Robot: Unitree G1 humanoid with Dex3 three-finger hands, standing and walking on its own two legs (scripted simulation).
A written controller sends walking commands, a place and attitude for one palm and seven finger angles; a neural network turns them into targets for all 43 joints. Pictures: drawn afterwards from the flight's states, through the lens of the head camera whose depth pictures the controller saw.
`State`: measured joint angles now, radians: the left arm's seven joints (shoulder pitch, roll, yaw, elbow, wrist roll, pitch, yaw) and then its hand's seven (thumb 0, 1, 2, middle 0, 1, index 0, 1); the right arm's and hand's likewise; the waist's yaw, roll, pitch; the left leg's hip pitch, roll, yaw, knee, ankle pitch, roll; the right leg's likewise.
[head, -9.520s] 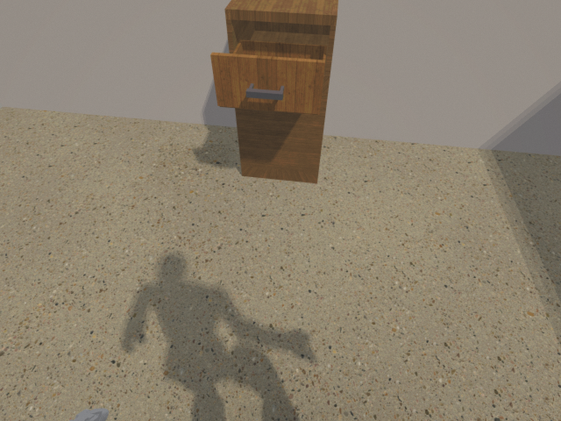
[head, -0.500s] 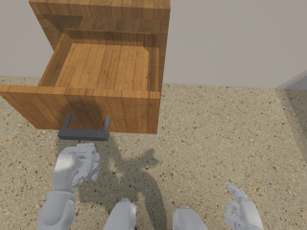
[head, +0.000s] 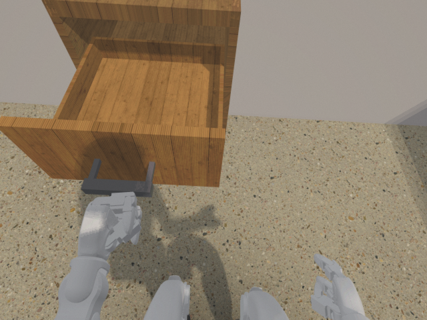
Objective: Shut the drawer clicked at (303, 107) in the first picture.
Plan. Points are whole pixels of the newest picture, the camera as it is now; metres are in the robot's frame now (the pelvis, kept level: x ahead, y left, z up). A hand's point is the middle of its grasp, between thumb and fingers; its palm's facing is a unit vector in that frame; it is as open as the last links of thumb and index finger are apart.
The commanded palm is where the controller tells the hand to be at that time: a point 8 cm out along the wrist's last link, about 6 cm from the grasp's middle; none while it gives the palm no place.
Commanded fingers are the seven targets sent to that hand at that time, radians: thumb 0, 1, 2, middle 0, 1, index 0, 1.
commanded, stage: push the drawer shut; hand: left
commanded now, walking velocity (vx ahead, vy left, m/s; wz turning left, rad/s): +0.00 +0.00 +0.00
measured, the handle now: (121, 176) +0.36 +0.19 +0.04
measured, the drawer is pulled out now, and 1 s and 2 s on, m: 0.30 0.21 0.09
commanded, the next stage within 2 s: none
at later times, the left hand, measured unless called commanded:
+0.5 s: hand (138, 211) +0.30 +0.15 +0.03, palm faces -0.03 -1.00 -0.06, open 2.9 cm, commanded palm +0.31 +0.19 +0.04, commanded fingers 0.00 0.90 0.90 -1.40 -1.60 -1.40 -1.60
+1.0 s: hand (144, 172) +0.37 +0.15 +0.03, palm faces -0.02 -1.00 -0.05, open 3.1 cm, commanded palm +0.37 +0.20 +0.04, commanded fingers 0.00 0.90 0.90 -1.40 -1.60 -1.40 -1.60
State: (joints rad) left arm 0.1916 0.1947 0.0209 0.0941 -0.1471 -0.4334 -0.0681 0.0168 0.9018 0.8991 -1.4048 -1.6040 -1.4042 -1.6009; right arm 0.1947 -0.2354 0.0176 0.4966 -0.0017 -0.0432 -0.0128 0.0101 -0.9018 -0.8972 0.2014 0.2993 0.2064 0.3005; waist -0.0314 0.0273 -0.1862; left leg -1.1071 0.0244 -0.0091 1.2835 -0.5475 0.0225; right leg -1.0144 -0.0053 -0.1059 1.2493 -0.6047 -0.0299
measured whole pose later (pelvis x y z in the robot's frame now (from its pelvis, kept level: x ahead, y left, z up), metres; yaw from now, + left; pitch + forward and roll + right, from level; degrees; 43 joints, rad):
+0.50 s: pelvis -0.02 +0.00 +0.00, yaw +1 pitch +20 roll -3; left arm -0.05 0.23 0.04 0.32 -0.16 -0.45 -0.08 -0.03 0.80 0.97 -1.40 -1.60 -1.40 -1.60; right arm 0.19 -0.25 0.02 0.58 0.01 -0.04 -0.03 0.01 -0.90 -0.90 0.20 0.30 0.21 0.30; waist -0.03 0.03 -0.16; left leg -1.13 0.02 -0.02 1.28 -0.51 0.02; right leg -1.03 -0.01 -0.12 1.25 -0.57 -0.04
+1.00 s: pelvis -0.03 +0.01 +0.00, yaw +0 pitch +21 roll -3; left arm -0.40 0.25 0.13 0.69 -0.12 -0.48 -0.07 0.01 0.78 0.94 -1.40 -1.60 -1.40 -1.60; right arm 0.25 -0.26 0.02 0.63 0.00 -0.02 -0.02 0.01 -0.90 -0.90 0.20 0.30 0.21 0.30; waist -0.08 0.02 -0.16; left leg -1.14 0.02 0.00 1.26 -0.49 0.03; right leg -1.06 -0.01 -0.09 1.23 -0.54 -0.02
